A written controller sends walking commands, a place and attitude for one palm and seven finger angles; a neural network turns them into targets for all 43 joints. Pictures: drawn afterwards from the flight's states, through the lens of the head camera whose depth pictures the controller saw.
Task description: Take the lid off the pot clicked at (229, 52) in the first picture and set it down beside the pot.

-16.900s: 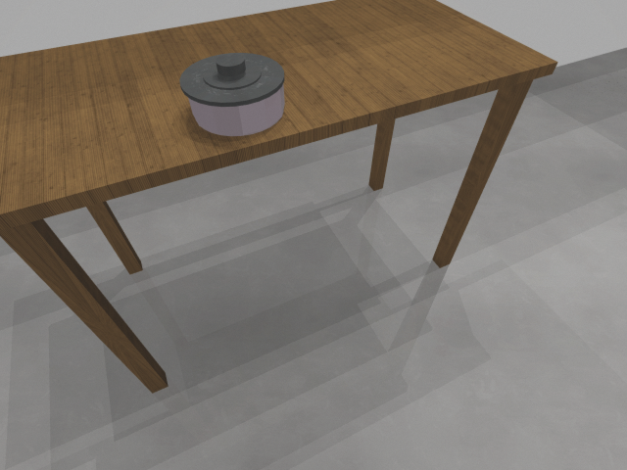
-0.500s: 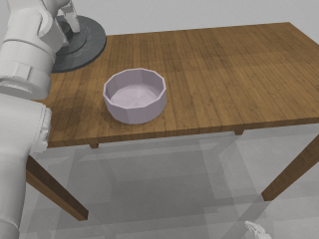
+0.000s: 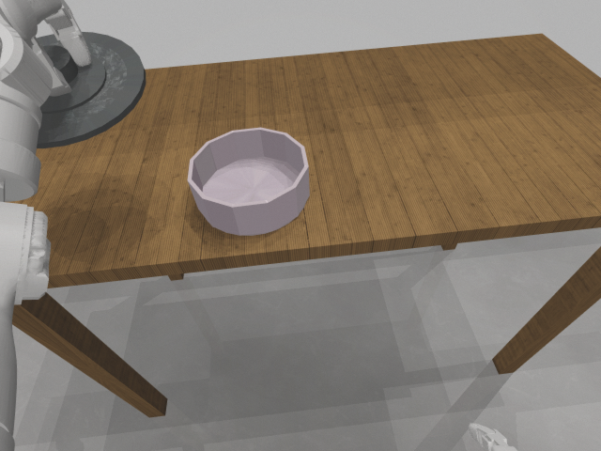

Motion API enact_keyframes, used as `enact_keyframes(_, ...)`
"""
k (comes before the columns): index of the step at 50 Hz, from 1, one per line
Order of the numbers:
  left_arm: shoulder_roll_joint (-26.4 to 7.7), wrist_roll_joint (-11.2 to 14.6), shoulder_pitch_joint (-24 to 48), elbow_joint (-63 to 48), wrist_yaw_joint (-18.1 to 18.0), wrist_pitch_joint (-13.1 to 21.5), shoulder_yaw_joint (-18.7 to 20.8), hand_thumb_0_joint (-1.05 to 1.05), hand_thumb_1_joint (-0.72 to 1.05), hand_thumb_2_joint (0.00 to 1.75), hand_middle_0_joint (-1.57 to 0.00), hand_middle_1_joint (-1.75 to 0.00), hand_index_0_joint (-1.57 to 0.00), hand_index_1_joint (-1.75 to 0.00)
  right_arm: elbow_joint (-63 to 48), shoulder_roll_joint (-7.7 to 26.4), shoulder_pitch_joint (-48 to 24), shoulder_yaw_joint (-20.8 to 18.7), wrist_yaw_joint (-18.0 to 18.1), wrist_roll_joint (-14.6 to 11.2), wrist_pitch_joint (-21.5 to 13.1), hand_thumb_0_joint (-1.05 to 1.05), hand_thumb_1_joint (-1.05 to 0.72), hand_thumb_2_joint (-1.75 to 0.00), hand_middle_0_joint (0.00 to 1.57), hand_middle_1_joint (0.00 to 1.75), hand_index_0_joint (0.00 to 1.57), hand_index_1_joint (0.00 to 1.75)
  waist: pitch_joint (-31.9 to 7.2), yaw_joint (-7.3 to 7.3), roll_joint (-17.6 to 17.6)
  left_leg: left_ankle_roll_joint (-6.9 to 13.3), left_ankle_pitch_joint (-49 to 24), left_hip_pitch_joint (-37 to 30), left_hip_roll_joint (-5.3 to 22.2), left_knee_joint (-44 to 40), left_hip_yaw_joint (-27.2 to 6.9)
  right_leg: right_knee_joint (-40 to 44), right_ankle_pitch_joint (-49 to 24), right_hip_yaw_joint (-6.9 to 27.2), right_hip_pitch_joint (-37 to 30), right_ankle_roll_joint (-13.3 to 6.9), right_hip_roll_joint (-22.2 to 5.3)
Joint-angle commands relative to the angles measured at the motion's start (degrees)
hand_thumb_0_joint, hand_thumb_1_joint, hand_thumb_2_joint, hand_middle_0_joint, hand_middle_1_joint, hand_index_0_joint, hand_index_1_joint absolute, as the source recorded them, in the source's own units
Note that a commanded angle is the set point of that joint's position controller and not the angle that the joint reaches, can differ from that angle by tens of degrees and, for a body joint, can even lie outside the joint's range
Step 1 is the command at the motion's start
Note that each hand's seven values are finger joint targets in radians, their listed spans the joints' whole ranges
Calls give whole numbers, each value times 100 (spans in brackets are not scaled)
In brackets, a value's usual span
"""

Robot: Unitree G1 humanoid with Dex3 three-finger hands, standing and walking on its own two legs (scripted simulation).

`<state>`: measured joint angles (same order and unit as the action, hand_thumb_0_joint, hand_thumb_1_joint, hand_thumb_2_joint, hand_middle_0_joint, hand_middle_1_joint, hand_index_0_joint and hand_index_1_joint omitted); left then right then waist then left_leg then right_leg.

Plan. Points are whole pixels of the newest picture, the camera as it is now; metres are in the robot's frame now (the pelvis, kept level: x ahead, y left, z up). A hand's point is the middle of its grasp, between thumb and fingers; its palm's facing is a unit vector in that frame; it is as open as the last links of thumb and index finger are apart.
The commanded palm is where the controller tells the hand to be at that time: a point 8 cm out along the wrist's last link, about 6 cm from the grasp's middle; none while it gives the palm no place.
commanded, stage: move the lid sideways beside the pot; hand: left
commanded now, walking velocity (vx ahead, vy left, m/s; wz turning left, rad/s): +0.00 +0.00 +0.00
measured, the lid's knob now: (50, 67) +0.48 +0.28 +0.29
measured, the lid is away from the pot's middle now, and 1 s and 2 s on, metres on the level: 0.20 0.24 0.25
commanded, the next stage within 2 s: lower the lid onto the table in 0.46 s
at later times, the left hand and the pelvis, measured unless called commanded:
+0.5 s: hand out of the picture +0.44 +0.32 +0.30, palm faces -0.13 -0.10 -0.99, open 7.6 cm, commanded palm +0.43 +0.30 +0.37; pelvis +0.00 +0.00 +0.00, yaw +1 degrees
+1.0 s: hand (25, 95) +0.44 +0.30 +0.28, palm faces -0.16 -0.17 -0.97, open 7.6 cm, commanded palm +0.42 +0.30 +0.34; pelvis +0.00 +0.00 +0.00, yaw +1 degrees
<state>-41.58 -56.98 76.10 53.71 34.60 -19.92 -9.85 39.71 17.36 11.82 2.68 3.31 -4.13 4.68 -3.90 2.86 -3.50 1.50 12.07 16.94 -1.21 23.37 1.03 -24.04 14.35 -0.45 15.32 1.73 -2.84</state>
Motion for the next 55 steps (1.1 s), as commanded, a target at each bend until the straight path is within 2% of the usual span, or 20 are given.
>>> enact_keyframes(1,-1809,-203,3553,-1793,-386,76,523,0,59,107,-74,-102,-85,-105,-756,749,-371,-241,1,1,-217,0,-90,-90,20,30,20,30,-2637,-83,-51,221,-2936,-1742,-144,242,-123,94,-1911,-138,-443,-345,363)
enact_keyframes(3,-1521,-197,3309,-1477,-342,33,312,0,59,107,-74,-102,-85,-105,-745,726,-391,-233,16,-15,-182,0,-90,-90,20,30,20,30,-2289,-21,35,242,-2801,-1665,-145,243,-112,131,-1805,-186,-267,-356,370)
enact_keyframes(9,-1676,-237,3276,-1033,-343,97,263,0,59,107,-74,-102,-85,-105,-680,769,-420,-191,60,-45,-62,0,-90,-90,20,30,20,30,-1877,54,149,203,-1990,-1331,-161,89,-89,223,-1423,-242,-167,-387,368)
enact_keyframes(10,-1480,-98,3313,-1256,-349,157,46,0,59,107,-74,-102,-85,-105,-698,817,-429,-206,63,-55,-91,0,-90,-90,20,30,20,30,-1876,116,-70,181,-2180,-1498,-127,125,-103,245,-1477,-252,-53,-412,357)
enact_keyframes(11,-1792,-198,3711,-1531,-407,206,318,0,59,107,-74,-102,-85,-105,-672,760,-377,-202,55,-26,-121,0,-90,-90,20,30,20,30,-2285,56,-83,182,-2139,-1614,-148,89,-150,229,-1393,-216,-230,-374,388)
enact_keyframes(15,-1753,-153,3532,-1267,-435,331,219,0,59,107,-74,-102,-85,-105,-613,826,-270,-220,97,-31,-183,0,-90,-90,20,30,20,30,-2219,125,-382,165,-2469,-1699,-140,180,-159,232,-1574,-240,-109,-424,383)
enact_keyframes(16,-2113,-305,3609,-1238,-468,343,560,0,59,107,-74,-102,-85,-105,-581,780,-208,-215,80,7,-169,0,-90,-90,20,30,20,30,-2491,35,-261,176,-2473,-1684,-156,177,-171,198,-1566,-208,-312,-390,411)
enact_keyframes(20,-1645,-174,3355,-999,-422,398,120,0,59,107,-74,-102,-85,-105,-592,820,-228,-232,80,-41,-146,0,-90,-90,20,30,20,30,-2126,154,-309,175,-2516,-1634,-127,191,-142,260,-1625,-253,-99,-417,386)
enact_keyframes(22,-1935,-251,3773,-1588,-485,439,407,0,59,107,-74,-102,-85,-105,-605,786,-211,-247,42,-15,-184,0,-90,-90,20,30,20,30,-2681,65,-526,189,-3041,-1956,-118,260,-228,171,-1785,-226,-240,-401,421)
enact_keyframes(25,-1998,-215,2928,-948,-427,362,503,0,59,107,-74,-102,-85,-105,-584,885,-122,-253,31,-11,-134,0,-90,-90,20,30,20,30,-2179,58,-302,178,-2869,-1598,-127,245,-173,241,-1774,-257,-204,-419,411)
enact_keyframes(30,-1753,-71,3201,-1210,-426,135,332,0,59,107,-74,-102,-85,-105,-617,888,-161,-269,-9,-44,-160,0,-90,-90,20,30,20,30,-2369,25,-420,198,-3174,-1781,-108,242,-202,193,-1931,-250,-262,-412,400)
enact_keyframes(31,-1979,-151,3480,-1441,-448,90,557,0,59,107,-74,-102,-85,-105,-605,822,-151,-257,-29,-27,-182,0,-90,-90,20,30,20,30,-2659,-13,-350,192,-3180,-1855,-115,211,-229,189,-1878,-228,-397,-368,413)
enact_keyframes(38,-1944,-198,3021,-1011,-412,-87,547,0,59,107,-74,-102,-85,-105,-622,853,-191,-235,0,-29,-132,0,-90,-90,20,30,20,30,-2168,-18,166,242,-2544,-1436,-117,126,-145,182,-1720,-249,-386,-355,376)
enact_keyframes(41,-2216,-221,2995,-1256,-448,-51,733,0,59,107,-74,-102,-85,-105,-694,843,-235,-221,6,0,-158,0,-90,-90,20,30,20,30,-2447,-84,42,252,-2702,-1463,-152,194,-125,109,-1856,-187,-569,-359,372)
enact_keyframes(45,-1944,-64,2696,-1083,-447,-38,521,0,59,107,-74,-102,-85,-105,-729,894,-263,-239,45,-18,-168,0,-90,-90,20,30,20,30,-2095,-28,-23,245,-2563,-1469,-128,220,-131,134,-1739,-224,-314,-402,370)
enact_keyframes(46,-2137,-183,3020,-1277,-474,-14,665,0,59,107,-74,-102,-85,-105,-698,833,-238,-223,37,-12,-162,0,-90,-90,20,30,20,30,-2339,-30,-7,248,-2432,-1469,-148,185,-117,126,-1705,-180,-472,-357,378)
enact_keyframes(49,-1793,-97,3059,-1383,-474,9,460,0,59,107,-74,-102,-85,-105,-731,772,-283,-239,67,-28,-206,0,-90,-90,20,30,20,30,-2315,14,-185,263,-2604,-1657,-131,243,-143,117,-1700,-208,-321,-368,384)
enact_keyframes(51,-2104,-130,2924,-1505,-505,29,701,0,59,107,-74,-102,-85,-105,-704,812,-238,-232,41,-9,-198,0,-90,-90,20,30,20,30,-2475,-31,-131,240,-2724,-1613,-136,266,-162,73,-1842,-190,-462,-368,391)
enact_keyframes(53,-1786,-97,2750,-1312,-470,14,465,0,59,107,-74,-102,-85,-105,-734,789,-310,-223,54,-31,-183,0,-90,-90,20,30,20,30,-2213,15,-108,258,-2578,-1506,-146,268,-130,90,-1788,-220,-352,-366,381)
enact_keyframes(55,-1974,-14,2285,-1180,-475,40,598,0,59,107,-74,-102,-85,-105,-727,903,-297,-238,61,-19,-163,0,-90,-90,20,30,20,30,-2119,-23,-63,243,-2563,-1450,-135,290,-108,94,-1891,-215,-365,-407,365)
